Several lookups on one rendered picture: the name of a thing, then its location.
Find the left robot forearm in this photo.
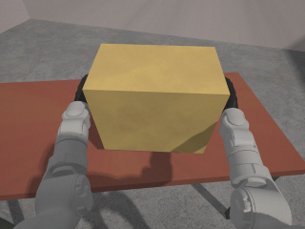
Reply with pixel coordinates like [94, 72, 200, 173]
[34, 101, 91, 216]

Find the robot right upper arm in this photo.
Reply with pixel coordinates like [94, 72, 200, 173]
[229, 186, 305, 229]

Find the robot left upper arm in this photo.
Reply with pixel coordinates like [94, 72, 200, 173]
[12, 174, 93, 229]

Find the table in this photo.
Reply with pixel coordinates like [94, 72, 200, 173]
[0, 73, 305, 229]

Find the right robot forearm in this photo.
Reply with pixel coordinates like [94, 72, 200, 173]
[218, 108, 293, 225]

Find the carton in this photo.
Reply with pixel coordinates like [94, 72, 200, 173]
[82, 43, 231, 154]

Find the right robot hand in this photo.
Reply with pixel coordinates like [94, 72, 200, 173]
[222, 76, 238, 113]

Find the left robot hand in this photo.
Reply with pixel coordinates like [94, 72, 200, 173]
[74, 74, 89, 104]

